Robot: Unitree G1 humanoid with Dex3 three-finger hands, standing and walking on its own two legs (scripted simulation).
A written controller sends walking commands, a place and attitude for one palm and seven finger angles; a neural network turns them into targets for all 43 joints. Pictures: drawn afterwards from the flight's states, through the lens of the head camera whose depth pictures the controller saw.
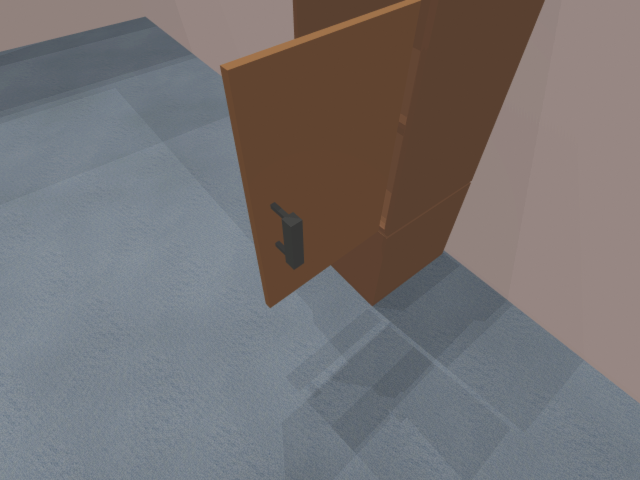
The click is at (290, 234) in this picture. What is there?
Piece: cupboard door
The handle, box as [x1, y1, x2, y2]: [270, 202, 303, 269]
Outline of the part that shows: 274,202 270,205 271,208 282,218 284,238 283,245 279,241 275,244 285,255 286,262 294,269 303,263 302,221 293,212 288,214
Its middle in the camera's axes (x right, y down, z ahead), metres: -0.07 -0.01 +0.74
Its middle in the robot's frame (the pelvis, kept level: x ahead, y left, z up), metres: +0.55 +0.10 -0.09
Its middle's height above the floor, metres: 0.69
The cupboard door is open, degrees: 93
